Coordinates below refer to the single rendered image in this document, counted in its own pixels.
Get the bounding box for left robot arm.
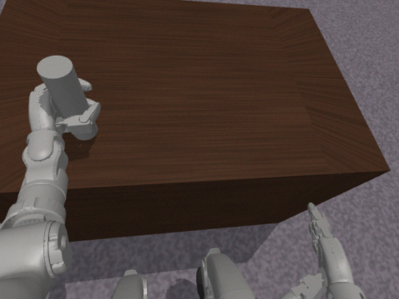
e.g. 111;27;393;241
0;130;72;299

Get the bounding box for right robot arm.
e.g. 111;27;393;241
326;282;365;299

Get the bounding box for can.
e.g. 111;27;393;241
37;55;98;140

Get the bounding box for left robot hand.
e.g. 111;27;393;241
29;78;101;137

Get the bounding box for right robot hand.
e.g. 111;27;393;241
280;202;354;299

